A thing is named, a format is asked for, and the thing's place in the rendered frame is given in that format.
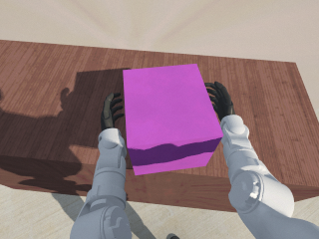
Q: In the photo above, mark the robot right hand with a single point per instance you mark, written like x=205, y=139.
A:
x=223, y=104

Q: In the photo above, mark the robot left upper arm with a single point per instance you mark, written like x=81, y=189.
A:
x=110, y=222

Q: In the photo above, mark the pedestal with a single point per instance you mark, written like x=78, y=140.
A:
x=51, y=102

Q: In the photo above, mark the robot right forearm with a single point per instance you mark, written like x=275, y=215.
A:
x=237, y=150

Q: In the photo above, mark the robot right upper arm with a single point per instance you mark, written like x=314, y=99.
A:
x=265, y=206

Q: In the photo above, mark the robot left forearm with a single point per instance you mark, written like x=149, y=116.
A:
x=108, y=186

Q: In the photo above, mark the carton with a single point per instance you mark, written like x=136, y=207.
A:
x=170, y=121

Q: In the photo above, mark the robot left hand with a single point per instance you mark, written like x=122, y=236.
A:
x=107, y=116

